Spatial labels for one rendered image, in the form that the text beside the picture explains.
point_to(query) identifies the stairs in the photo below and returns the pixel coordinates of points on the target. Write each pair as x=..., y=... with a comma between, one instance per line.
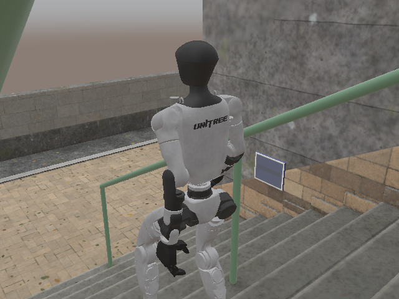
x=343, y=255

